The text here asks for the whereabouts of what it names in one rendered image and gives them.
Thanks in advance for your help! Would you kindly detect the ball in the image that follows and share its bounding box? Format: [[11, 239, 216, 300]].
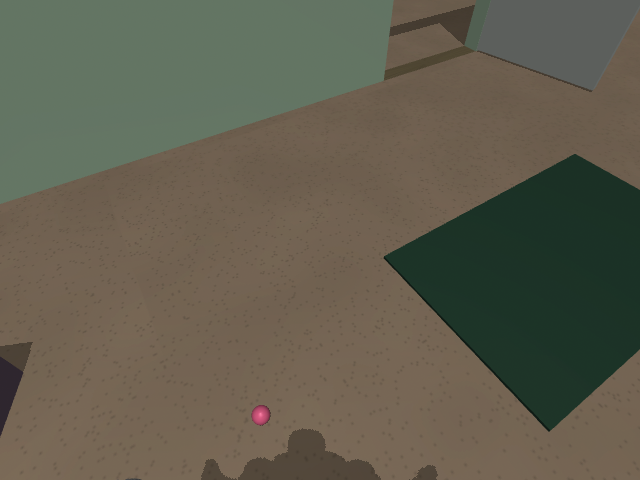
[[252, 405, 270, 425]]

